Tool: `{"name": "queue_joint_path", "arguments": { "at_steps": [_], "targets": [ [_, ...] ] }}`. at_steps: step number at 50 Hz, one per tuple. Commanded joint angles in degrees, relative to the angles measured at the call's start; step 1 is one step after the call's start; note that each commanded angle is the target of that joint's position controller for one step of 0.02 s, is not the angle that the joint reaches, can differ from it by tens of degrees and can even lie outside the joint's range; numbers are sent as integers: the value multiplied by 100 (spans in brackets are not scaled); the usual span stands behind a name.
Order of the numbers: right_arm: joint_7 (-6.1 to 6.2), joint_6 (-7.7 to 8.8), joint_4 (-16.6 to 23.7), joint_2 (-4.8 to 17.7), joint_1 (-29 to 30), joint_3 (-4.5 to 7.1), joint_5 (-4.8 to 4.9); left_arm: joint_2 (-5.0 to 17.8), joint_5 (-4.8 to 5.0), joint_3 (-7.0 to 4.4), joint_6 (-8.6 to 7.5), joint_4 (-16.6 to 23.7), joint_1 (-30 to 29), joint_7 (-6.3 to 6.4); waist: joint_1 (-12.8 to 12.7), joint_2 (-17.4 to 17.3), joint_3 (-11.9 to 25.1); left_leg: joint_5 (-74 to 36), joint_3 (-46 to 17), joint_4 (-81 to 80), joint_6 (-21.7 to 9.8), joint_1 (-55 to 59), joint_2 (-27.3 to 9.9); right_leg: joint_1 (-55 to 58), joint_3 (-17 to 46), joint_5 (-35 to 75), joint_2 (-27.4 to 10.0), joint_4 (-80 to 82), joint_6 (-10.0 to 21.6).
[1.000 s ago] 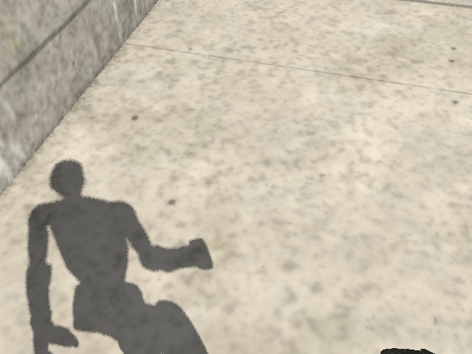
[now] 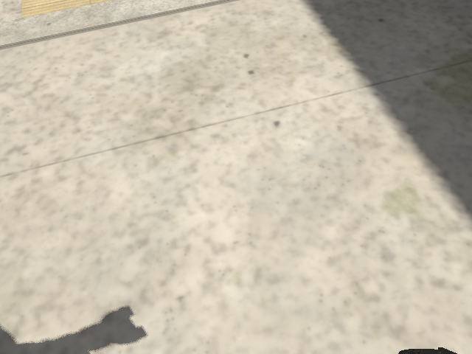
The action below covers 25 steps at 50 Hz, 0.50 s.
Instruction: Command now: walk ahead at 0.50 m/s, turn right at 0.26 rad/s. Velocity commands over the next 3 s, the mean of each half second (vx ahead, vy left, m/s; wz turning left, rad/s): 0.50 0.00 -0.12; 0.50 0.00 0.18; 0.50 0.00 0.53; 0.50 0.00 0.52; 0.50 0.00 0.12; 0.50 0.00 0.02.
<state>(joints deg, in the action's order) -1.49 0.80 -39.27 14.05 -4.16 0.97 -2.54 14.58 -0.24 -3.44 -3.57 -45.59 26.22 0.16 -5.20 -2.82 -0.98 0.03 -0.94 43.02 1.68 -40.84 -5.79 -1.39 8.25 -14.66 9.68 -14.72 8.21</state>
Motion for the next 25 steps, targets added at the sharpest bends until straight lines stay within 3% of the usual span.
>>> {"name": "queue_joint_path", "arguments": {
  "at_steps": [1,3,4,6,7,8,9,10,11,12,13,15,17,21,25],
  "targets": [
    [-46,163,634,372,1044,49,50,792,-60,-173,-47,71,631,64,-244,632,-118,-38,284,-486,-134,-313,271,697,852,3376,-1627,-93,216],
    [-56,208,682,412,1090,53,88,835,-94,-161,-42,11,594,100,-172,711,-200,169,293,-815,-306,23,391,793,898,3702,-1755,-201,226],
    [-45,224,628,452,850,69,93,864,-97,-150,-52,6,442,113,2,744,-177,355,317,-1043,-425,522,505,678,827,4096,-1766,-329,159],
    [55,265,289,677,-211,189,95,977,-90,-150,-96,-31,256,103,486,798,247,797,466,-1285,-669,2042,899,487,660,5568,-1654,-1257,0],
    [133,327,66,817,-1111,259,79,988,-74,-141,-127,-47,123,68,968,658,675,514,306,-1550,-860,3256,730,61,433,5358,-1464,-2279,-76],
    [234,364,-62,1177,-2101,352,-45,702,-54,-54,-167,122,69,27,1343,226,1419,1219,-896,-1501,-1151,4713,-407,-922,242,3559,-1198,-3837,-122],
    [212,325,-138,1687,-2299,511,-90,281,176,10,-121,112,959,-2,933,-1357,2166,1168,-3801,-1937,-2142,6137,-2038,-2737,-341,-1201,-77,-5947,-447],
    [140,251,-114,1148,-1964,429,130,810,-102,-60,-105,49,491,42,919,-329,1607,1726,-4286,-2484,-1998,5482,-1735,-3303,-18,-1245,-361,-6263,-342],
    [131,248,-93,849,-1426,352,165,774,-107,-71,-99,157,-67,6,727,-10,639,1722,-3237,-2637,-1842,4549,-1508,-3410,-36,-705,-609,-6083,-362],
    [106,272,-115,622,-1195,300,128,669,-123,-24,-100,217,-350,-29,643,245,295,1187,-2582,-2794,-1678,3968,-1227,-3300,-127,-441,-792,-5785,-361],
    [109,306,-201,547,-1196,266,130,601,-152,-14,-50,233,-453,-73,537,130,96,663,-2046,-2900,-1537,3609,-959,-3203,-216,-380,-938,-5559,-381],
    [95,386,-363,475,-1308,234,169,455,-200,31,66,154,-265,-146,358,-168,104,49,-1442,-3104,-1395,3236,-657,-2873,-361,-294,-1077,-5199,-465],
    [66,469,-508,537,-1503,248,206,376,-234,56,110,156,-361,-187,314,-197,83,-340,-1138,-3259,-1437,3214,-570,-3033,-519,-166,-1162,-4971,-528],
    [45,474,-735,586,-1863,255,235,268,-223,134,116,476,-1468,-225,505,-155,-229,-579,-639,-3576,-1384,3307,-370,-3648,-820,699,-1452,-3929,-680],
    [42,478,-904,686,-2221,273,240,133,-159,233,80,681,-2352,-259,755,-151,-260,-956,-298,-3518,-1205,3461,-263,-3303,-1069,1458,-1358,-2593,-704]
  ]
}}
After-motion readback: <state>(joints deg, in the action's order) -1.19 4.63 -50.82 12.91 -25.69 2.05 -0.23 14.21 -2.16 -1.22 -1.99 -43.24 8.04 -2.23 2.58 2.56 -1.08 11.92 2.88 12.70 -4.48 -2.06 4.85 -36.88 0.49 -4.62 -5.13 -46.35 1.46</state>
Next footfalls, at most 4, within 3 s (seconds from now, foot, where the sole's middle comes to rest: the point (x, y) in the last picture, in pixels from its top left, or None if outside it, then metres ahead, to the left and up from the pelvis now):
0.16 left None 0.27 0.12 -0.78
0.68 right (310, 325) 0.55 -0.09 -0.78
1.24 left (246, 238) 0.82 0.11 -0.78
1.76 right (261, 154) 1.19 0.09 -0.78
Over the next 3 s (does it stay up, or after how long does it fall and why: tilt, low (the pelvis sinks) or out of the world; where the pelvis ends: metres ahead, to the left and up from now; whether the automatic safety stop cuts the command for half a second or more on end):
stays up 1.50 0.49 0.00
